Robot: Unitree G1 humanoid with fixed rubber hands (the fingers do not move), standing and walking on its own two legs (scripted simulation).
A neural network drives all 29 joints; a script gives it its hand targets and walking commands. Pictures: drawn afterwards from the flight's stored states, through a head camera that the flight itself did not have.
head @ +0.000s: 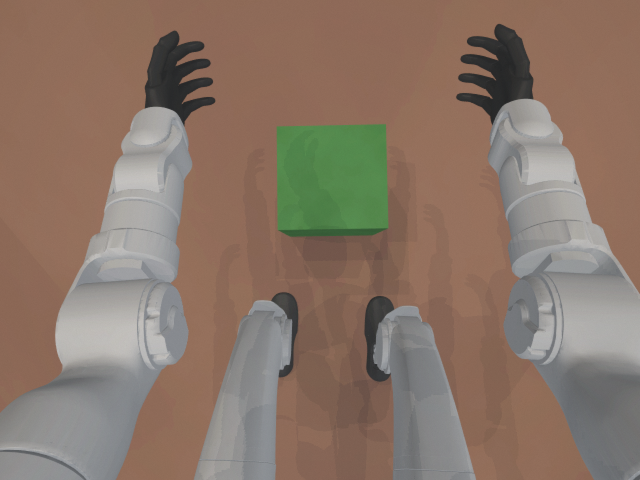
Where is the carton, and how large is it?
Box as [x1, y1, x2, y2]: [277, 124, 387, 236]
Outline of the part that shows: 385,124 277,126 278,229 290,236 374,234 387,228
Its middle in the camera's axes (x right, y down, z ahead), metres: +0.02 -0.11 +0.86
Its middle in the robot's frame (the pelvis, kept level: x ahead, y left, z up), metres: +0.49 +0.01 -0.51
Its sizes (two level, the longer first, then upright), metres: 0.210 0.200 0.250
